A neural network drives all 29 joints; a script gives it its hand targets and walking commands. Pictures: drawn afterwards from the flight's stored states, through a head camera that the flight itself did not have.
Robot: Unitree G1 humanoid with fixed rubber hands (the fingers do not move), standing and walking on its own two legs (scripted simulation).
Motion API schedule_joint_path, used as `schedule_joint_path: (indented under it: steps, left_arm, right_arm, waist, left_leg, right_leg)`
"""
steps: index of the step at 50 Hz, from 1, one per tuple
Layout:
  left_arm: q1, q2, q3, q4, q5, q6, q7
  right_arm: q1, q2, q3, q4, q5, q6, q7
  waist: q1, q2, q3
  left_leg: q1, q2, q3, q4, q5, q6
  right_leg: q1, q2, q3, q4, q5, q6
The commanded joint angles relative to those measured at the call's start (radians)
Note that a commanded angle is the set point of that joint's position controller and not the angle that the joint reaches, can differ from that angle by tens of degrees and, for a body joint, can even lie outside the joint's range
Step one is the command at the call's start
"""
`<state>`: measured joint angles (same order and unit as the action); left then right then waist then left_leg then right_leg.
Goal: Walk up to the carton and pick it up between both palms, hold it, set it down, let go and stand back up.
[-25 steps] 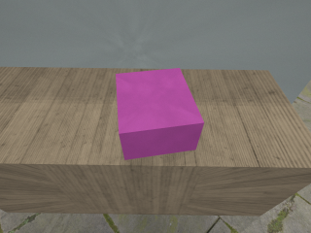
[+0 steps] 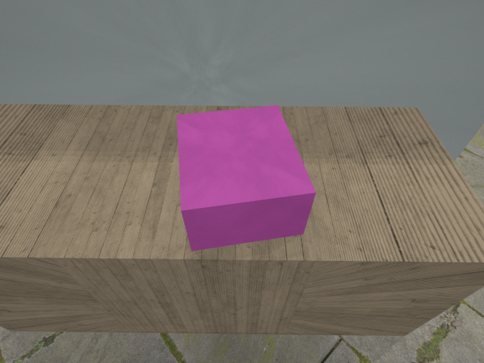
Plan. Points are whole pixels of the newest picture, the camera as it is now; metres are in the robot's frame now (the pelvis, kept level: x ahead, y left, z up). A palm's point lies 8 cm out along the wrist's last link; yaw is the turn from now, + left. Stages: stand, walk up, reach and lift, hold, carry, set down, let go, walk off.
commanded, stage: stand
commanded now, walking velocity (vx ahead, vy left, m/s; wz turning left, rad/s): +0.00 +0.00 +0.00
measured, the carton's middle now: (237, 172) +0.56 +0.01 -0.07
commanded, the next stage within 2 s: none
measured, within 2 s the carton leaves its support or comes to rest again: neither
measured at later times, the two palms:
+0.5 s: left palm out of the picture +0.08 +0.29 -0.12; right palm out of the picture +0.07 -0.31 -0.11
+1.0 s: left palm out of the picture +0.09 +0.29 -0.12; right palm out of the picture +0.08 -0.32 -0.11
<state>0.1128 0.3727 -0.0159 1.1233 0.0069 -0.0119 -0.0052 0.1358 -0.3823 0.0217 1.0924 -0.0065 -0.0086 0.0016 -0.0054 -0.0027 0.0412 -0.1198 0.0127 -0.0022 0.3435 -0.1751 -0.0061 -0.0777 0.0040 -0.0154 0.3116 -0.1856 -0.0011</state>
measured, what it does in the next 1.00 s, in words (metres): stands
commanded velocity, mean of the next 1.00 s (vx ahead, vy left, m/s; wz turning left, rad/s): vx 0.00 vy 0.00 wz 0.00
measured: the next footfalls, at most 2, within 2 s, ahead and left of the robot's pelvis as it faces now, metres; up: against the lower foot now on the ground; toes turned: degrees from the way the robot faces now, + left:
none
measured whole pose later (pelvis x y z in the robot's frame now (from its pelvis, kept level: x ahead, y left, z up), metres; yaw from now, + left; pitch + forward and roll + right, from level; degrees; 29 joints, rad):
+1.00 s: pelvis +0.01 -0.02 +0.00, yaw +0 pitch -3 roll +0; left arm 0.11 0.37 -0.01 1.11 0.00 -0.01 0.00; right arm 0.13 -0.38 0.01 1.09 -0.01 -0.01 0.00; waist -0.01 0.00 0.05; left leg -0.10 0.04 0.00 0.32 -0.18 -0.03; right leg -0.06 0.02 -0.02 0.31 -0.20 -0.02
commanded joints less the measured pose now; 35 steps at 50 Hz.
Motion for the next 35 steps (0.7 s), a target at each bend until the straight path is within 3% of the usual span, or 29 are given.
schedule_joint_path:
  steps: [1,35]
  left_arm:
    - [-0.038,0.214,0.035,-0.052,-0.002,-0.018,0.010]
    - [-0.044,0.215,0.042,-0.060,-0.003,-0.019,0.014]
  right_arm:
    - [-0.030,-0.200,-0.041,-0.047,0.001,-0.015,-0.012]
    - [-0.027,-0.191,-0.048,-0.053,0.001,-0.013,-0.014]
  waist:
    - [0.002,0.003,-0.049]
    - [-0.003,-0.006,-0.051]
  left_leg:
    - [0.015,0.116,-0.097,-0.057,0.141,0.026]
    - [0.049,0.121,-0.082,-0.052,0.173,0.018]
  right_leg:
    - [-0.019,-0.133,0.100,-0.059,0.093,-0.017]
    - [-0.019,-0.133,0.100,-0.064,0.151,-0.020]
